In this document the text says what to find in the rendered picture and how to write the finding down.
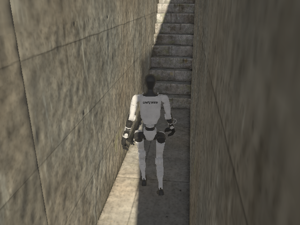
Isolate stairs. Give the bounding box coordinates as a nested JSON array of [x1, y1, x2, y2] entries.
[[150, 0, 195, 109]]

